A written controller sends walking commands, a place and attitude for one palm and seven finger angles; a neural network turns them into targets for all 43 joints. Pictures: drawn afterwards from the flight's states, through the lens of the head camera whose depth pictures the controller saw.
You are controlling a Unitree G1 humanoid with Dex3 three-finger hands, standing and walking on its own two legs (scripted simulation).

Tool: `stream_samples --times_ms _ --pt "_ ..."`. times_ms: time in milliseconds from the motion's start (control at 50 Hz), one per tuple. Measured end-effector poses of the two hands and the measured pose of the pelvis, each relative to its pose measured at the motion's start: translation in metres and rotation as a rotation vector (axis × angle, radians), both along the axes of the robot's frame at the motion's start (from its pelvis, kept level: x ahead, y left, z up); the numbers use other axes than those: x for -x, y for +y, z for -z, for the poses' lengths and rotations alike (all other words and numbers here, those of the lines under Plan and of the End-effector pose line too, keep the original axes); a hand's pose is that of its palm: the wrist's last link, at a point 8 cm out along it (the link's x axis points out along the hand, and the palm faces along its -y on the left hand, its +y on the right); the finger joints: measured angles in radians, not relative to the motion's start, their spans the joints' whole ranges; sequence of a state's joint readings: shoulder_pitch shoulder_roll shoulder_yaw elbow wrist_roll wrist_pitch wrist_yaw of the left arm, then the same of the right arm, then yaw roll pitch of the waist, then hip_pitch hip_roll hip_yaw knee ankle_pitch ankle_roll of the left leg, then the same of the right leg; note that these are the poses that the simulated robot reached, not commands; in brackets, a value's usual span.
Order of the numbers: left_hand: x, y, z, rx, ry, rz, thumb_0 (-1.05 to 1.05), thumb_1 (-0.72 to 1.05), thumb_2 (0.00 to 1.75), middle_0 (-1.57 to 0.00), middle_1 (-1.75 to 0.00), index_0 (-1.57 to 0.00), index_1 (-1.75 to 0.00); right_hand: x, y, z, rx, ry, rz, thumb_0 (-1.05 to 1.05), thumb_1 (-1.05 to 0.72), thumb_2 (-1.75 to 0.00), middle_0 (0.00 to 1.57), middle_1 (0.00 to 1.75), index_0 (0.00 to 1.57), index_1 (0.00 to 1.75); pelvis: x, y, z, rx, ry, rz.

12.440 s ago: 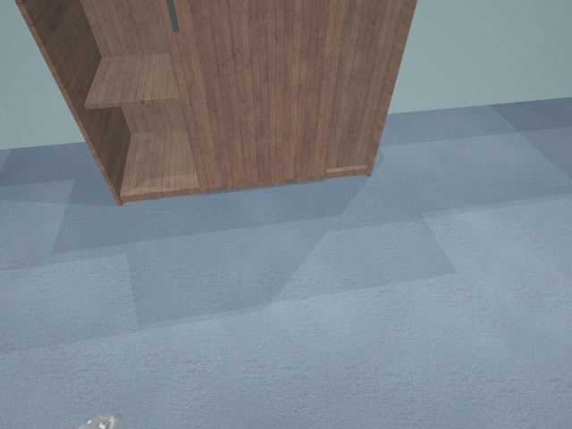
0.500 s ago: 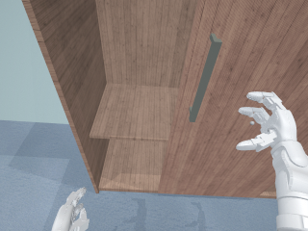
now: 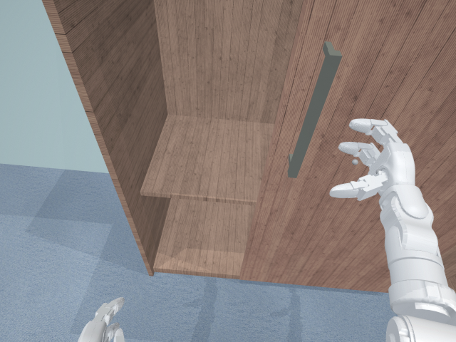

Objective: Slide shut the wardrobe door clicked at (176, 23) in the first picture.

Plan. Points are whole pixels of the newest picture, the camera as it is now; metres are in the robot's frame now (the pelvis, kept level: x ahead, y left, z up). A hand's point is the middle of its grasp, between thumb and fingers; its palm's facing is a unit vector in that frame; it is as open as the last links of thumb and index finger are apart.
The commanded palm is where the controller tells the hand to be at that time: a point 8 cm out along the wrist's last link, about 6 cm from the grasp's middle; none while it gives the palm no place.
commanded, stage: move the hooked fingers beside the handle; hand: right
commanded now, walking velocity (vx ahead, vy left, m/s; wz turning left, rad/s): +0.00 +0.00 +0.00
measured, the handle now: (307, 119) +0.48 -0.10 +0.17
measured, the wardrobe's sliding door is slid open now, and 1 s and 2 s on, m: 0.38 0.38 0.38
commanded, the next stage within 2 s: feel for the door with the fingertips in 1.02 s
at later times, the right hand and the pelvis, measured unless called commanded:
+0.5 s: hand (343, 153) +0.42 -0.17 +0.14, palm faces +0.04 +1.00 -0.01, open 14.0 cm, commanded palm +0.39 -0.21 +0.14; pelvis +0.01 -0.01 +0.00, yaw +1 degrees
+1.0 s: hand (342, 153) +0.43 -0.17 +0.14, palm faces +0.04 +1.00 -0.01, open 14.0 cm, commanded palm +0.39 -0.22 +0.14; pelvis +0.01 -0.01 +0.00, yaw +1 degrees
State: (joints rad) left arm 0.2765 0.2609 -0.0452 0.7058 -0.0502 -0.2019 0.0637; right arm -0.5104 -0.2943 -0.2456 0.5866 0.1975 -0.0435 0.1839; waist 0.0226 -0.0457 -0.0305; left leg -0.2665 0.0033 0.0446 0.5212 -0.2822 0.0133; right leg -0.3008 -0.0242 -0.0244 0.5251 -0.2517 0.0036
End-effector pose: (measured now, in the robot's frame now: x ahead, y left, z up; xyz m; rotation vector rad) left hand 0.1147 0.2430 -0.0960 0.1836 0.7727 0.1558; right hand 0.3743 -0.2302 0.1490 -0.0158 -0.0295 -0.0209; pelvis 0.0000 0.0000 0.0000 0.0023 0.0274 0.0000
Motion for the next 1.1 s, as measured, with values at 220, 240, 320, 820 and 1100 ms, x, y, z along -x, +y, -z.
stream_samples --times_ms 220,240,320,820,1100 --pt "0.019 0.000 0.007 0.006 0.072 -0.029 0.01 0.91 0.90 -0.20 -0.30 -0.20 -0.30 -0.018 0.010 0.003 -0.005 0.002 0.000 -0.01 0.50 -0.30 0.30 1.20 0.30 1.20 -0.003 -0.005 0.001 -0.002 0.015 -0.007" --pt "0.020 0.000 0.007 0.005 0.077 -0.031 0.01 0.91 0.90 -0.20 -0.30 -0.20 -0.30 -0.020 0.011 0.004 -0.006 0.004 0.001 -0.01 0.50 -0.30 0.30 1.20 0.30 1.20 -0.003 -0.005 0.001 -0.002 0.016 -0.007" --pt "0.023 -0.001 0.009 0.006 0.093 -0.037 0.01 0.91 0.90 -0.20 -0.30 -0.20 -0.30 -0.025 0.016 0.005 -0.007 0.001 0.003 -0.01 0.50 -0.30 0.30 1.20 0.30 1.20 -0.004 -0.006 0.001 -0.002 0.021 -0.010" --pt "0.014 -0.001 0.007 0.001 0.090 -0.029 0.01 0.91 0.90 -0.20 -0.30 -0.20 -0.30 -0.030 0.012 0.009 -0.009 0.000 0.007 -0.01 0.50 -0.30 0.30 1.20 0.30 1.20 -0.006 -0.006 0.002 -0.005 0.031 -0.005" --pt "0.015 0.000 0.007 0.009 0.102 -0.042 0.01 0.91 0.90 -0.20 -0.30 -0.20 -0.30 -0.026 0.004 0.014 -0.011 0.004 0.022 -0.01 0.50 -0.30 0.30 1.20 0.30 1.20 -0.011 -0.005 0.002 -0.004 0.031 -0.013"
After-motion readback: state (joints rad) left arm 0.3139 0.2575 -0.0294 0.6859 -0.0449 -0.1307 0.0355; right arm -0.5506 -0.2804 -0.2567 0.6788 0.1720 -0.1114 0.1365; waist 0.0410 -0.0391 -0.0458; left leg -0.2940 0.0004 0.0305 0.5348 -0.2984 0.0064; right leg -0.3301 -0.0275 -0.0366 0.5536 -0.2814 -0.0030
